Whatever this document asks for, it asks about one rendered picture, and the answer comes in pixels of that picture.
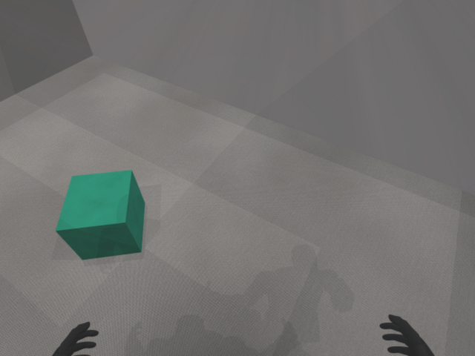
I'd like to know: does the left robot hand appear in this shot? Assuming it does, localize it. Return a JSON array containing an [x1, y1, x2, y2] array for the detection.
[[52, 322, 99, 356]]

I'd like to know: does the right robot hand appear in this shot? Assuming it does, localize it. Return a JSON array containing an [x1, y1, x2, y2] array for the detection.
[[380, 314, 434, 356]]

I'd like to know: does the carton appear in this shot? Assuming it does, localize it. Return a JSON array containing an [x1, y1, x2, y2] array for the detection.
[[56, 170, 145, 260]]

